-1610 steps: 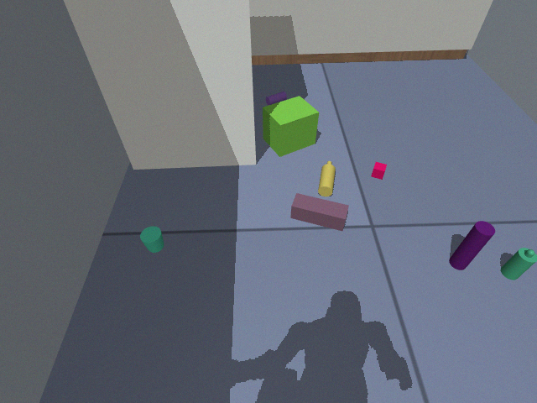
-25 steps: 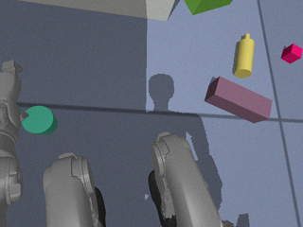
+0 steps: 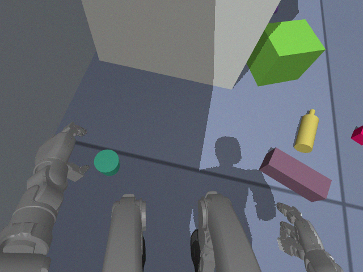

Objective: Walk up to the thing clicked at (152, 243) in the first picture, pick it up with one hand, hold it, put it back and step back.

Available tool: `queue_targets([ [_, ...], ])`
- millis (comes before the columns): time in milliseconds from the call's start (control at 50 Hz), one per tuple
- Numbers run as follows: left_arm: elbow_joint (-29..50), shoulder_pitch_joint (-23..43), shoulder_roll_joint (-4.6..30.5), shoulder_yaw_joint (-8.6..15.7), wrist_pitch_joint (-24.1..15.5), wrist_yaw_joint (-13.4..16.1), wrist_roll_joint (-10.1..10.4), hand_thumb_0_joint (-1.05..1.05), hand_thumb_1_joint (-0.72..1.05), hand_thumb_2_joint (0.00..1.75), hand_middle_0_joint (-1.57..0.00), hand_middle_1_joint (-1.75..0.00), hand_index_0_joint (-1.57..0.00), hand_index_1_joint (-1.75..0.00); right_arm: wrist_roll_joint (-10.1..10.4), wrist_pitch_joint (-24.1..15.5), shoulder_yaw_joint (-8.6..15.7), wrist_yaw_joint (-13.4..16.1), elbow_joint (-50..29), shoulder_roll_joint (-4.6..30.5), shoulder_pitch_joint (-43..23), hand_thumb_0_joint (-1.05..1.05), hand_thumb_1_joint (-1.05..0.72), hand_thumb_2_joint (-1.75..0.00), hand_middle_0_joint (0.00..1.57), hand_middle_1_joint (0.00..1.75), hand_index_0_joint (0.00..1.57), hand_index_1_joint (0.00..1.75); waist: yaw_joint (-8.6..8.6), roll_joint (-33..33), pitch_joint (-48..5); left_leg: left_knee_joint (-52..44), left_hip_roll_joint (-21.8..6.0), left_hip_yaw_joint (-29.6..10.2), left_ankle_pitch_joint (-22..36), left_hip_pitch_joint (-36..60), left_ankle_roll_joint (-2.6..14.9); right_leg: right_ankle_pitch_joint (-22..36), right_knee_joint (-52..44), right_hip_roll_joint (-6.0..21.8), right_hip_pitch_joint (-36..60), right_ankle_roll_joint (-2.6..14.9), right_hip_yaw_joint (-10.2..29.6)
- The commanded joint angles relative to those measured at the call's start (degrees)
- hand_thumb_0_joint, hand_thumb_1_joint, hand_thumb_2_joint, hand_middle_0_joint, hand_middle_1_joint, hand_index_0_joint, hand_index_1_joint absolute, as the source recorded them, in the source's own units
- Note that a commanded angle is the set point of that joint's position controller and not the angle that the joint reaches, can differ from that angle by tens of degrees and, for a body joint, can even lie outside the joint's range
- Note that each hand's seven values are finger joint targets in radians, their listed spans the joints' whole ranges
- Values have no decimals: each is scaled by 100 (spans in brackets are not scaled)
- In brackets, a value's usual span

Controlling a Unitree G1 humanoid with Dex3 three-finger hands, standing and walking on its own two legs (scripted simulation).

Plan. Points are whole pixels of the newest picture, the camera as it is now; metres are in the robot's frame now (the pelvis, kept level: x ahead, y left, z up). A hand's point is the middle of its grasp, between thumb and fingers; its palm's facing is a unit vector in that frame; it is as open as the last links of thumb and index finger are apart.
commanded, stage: withdraw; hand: left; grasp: from above
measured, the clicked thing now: (108, 164) +0.48 +0.23 -0.45
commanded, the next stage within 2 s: home in 0.06 s
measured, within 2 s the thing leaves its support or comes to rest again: neither
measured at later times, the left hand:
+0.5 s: hand (85, 151) +0.43 +0.24 -0.18, palm faces -0.40 -0.18 -0.90, open 11.2 cm
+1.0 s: hand (53, 189) +0.30 +0.24 -0.02, palm faces -0.38 -0.39 -0.84, open 11.4 cm
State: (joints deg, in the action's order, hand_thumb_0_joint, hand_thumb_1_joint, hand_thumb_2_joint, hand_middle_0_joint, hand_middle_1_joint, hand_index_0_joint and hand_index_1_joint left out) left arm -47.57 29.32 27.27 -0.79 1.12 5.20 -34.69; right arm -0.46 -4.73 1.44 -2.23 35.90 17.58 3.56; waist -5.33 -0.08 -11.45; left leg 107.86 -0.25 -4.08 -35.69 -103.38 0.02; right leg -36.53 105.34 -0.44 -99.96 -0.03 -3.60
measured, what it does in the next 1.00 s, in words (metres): rises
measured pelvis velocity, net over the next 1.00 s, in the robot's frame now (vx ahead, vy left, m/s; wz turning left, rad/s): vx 0.02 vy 0.00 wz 0.01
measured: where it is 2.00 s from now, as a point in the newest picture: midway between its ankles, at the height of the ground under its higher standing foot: outside the picture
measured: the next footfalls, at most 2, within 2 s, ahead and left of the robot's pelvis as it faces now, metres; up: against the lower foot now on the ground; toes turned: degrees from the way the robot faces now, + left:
none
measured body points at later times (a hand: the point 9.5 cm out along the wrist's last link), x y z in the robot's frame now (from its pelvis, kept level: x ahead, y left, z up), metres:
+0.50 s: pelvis -0.01 +0.00 -0.06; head +0.18 +0.02 +0.34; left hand +0.45 +0.25 -0.13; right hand +0.03 -0.26 -0.19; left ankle +0.09 +0.12 -0.46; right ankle +0.09 -0.12 -0.46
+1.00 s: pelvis +0.02 +0.00 +0.09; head +0.12 +0.03 +0.52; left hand +0.32 +0.26 +0.03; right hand +0.19 -0.25 -0.02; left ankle +0.09 +0.12 -0.46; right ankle +0.09 -0.12 -0.46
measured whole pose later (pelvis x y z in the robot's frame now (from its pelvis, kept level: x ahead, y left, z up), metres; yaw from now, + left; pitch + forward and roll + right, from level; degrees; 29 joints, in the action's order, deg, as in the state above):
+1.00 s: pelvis +0.02 +0.00 +0.09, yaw +1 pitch +25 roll -4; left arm -26.7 4.2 23.7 -5.4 4.1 8.6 -43.7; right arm 2.8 -1.3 1.6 1.4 36.8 13.7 7.1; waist -3.2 1.6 -13.3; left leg 91.7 -0.8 -2.9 -34.0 -83.1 0.5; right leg -34.1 89.0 -0.9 -80.2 -0.6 -2.4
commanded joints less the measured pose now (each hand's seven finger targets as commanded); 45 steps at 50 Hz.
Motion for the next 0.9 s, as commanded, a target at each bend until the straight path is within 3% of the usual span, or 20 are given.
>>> queue_targets([
  [0, 241, 2225, 876, 131, -291, 56, -136, 0, -43, 92, -17, -88, -16, -89, 18, -142, 221, 132, -38, 880, 935, 0, -91, -90, 20, 30, 20, 30, -405, 1075, -2095, -1644, 3, -81, -295, 2337, 116, 304, -1280, -128, 697, 229, -45],
  [100, -869, 2514, 1093, 164, -502, -5, -802, 0, -39, 89, -22, -83, -21, -84, -22, -100, 189, 45, 0, 877, 1079, 0, -92, -91, 20, 30, 20, 30, -374, 686, -2091, -1123, 105, 123, 308, 1637, 179, 662, -1038, -130, 542, 274, -46],
  [160, -1340, 2697, 1327, 246, -758, 83, -1323, 0, -29, 95, -25, -74, -23, -75, -45, -59, 143, -50, 34, 898, 1151, 0, -89, -90, 20, 30, 20, 30, -337, 567, -2027, -864, 147, 134, 252, 1175, 196, 554, -788, -150, 241, 294, -62],
  [200, -1362, 2854, 1533, 364, -935, 188, -1616, 0, -13, 105, -27, -66, -24, -69, -94, -21, 143, -118, 31, 878, 1276, 0, -89, -90, 20, 30, 20, 30, -349, 496, -2586, -611, 186, 213, 522, 1143, 224, 813, -705, -155, 560, 250, -31],
  [240, -717, 3073, 1940, 652, -1084, 341, -1766, 0, 3, 114, -29, -72, -26, -75, -120, 24, 225, -167, -27, 928, 1397, 0, -88, -89, 20, 30, 20, 30, -193, 871, -3768, -484, 206, 303, 1045, 1604, 202, 1306, -601, -121, 1085, 206, 22],
  [260, -332, 3124, 2074, 809, -1102, 426, -1770, 0, 11, 116, -29, -74, -26, -76, -127, 72, 176, -191, -47, 835, 1477, 0, -88, -89, 20, 30, 20, 30, -28, 1035, -4462, -464, 190, 313, 1366, 2026, 195, 1551, -560, -122, 1370, 187, 30],
  [280, 247, 3263, 2112, 802, -1123, 496, -1753, 0, 3, 108, -24, -82, -22, -83, -131, 89, 341, -185, -130, 973, 1503, 0, -91, -90, 20, 30, 20, 30, 19, 1359, -5166, -451, 177, 324, 1658, 2482, 160, 1784, -501, -92, 1521, 188, 19],
  [300, 406, 3023, 2139, 857, -1078, 580, -1773, 0, 11, 105, -27, -74, -24, -75, -123, 116, 424, -171, -126, 1023, 1585, 0, -89, -89, 20, 30, 20, 30, 21, 1473, -5393, -494, 147, 300, 1790, 2776, 129, 1847, -475, -103, 1501, 192, -20],
  [320, 298, 2751, 2108, 895, -1016, 661, -1801, 0, 3, 97, -19, -82, -16, -83, -127, 142, 438, -157, -47, 1016, 1627, 0, -91, -90, 20, 30, 20, 30, -30, 1411, -5152, -489, 124, 279, 1711, 2649, 120, 1759, -448, -115, 1369, 187, -50],
  [340, -123, 2765, 1991, 786, -969, 746, -1884, 0, 11, 96, -25, -74, -23, -75, -131, 176, 412, -132, 54, 968, 1628, 0, -89, -90, 20, 30, 20, 30, -191, 1090, -4554, -439, 114, 279, 1305, 2180, 149, 1461, -510, -156, 1112, 175, -74],
  [380, -283, 3257, 2231, 796, -961, 892, -2080, 0, -5, 93, -19, -87, -17, -88, -138, 216, 370, -79, 230, 896, 1737, 0, -90, -90, 20, 30, 20, 30, -349, 751, -3799, -400, 122, 302, 553, 1403, 224, 869, -680, -184, 942, 153, -44],
  [420, -49, 3279, 2457, 861, -911, 945, -2224, 0, -6, 88, -25, -83, -24, -84, -122, 245, 413, -55, 148, 910, 1761, 0, -91, -90, 20, 30, 20, 30, -265, 954, -3986, -503, 131, 276, 202, 1483, 235, 396, -740, -194, 953, 190, 1],
  [440, 40, 3298, 2408, 773, -897, 952, -2270, 0, 2, 96, -25, -75, -22, -76, -126, 244, 430, -54, 136, 925, 1736, 0, -89, -90, 20, 30, 20, 30, -234, 1042, -3987, -582, 118, 224, 47, 1629, 218, 226, -754, -193, 833, 203, -22],
  [460, 57, 3248, 2248, 651, -875, 961, -2287, 0, -6, 90, -23, -83, -22, -84, -117, 238, 413, -44, 132, 915, 1721, 0, -91, -90, 20, 30, 20, 30, -244, 1074, -3901, -683, 117, 204, -72, 1592, 204, 98, -767, -203, 821, 200, -60],
  [500, -209, 2850, 2102, 520, -805, 966, -2395, 0, 1, 92, -24, -67, -22, -68, -77, 234, 414, -17, 131, 921, 1661, 0, -89, -90, 20, 30, 20, 30, -230, 1004, -3642, -838, 122, 159, -284, 1543, 187, -102, -839, -237, 778, 206, -81],
  [620, 323, 1820, 1591, 307, -432, 743, -2194, 0, 0, 83, -22, -53, -20, -55, 94, 290, 460, 16, 6, 917, 1549, 0, -89, -90, 20, 30, 20, 30, -24, 1186, -3402, -1593, 56, -172, -136, 2232, 138, 413, -963, -208, 1024, 212, -253],
  [720, 1387, 379, 1158, 229, -35, 438, -1525, 0, 15, 82, -21, -47, -19, -48, 247, 363, 461, 113, -288, 781, 1130, 0, -89, -90, 20, 30, 20, 30, 110, 769, -2968, -2231, -3, -163, -183, 2794, 144, 421, -1692, -210, 1756, 146, -191],
  [740, 1869, 343, 1098, 139, 10, 383, -1381, 0, 7, 78, -29, -55, -27, -56, 275, 364, 451, 144, -340, 747, 1048, 0, -90, -89, 20, 30, 20, 30, 114, 761, -3037, -2333, 4, -121, -91, 2930, 149, 481, -1860, -224, 1999, 150, -154],
  [860, 3026, -799, 812, 66, 175, 421, -1020, 0, 7, 75, -28, -55, -28, -56, 351, 263, 364, 367, -467, 562, 689, 0, -91, -90, 20, 30, 20, 30, 141, 749, -2540, -2851, 9, 82, 227, 3598, 131, 650, -2606, -204, 2729, 157, 51],
  [880, 3119, -798, 754, 43, 176, 471, -989, 0, 15, 78, -20, -47, -20, -48, 341, 212, 332, 410, -416, 548, 652, 0, -90, -90, 20, 30, 20, 30, 74, 823, -2314, -2976, -4, 63, 172, 3655, 122, 620, -2679, -192, 2714, 152, 78],
])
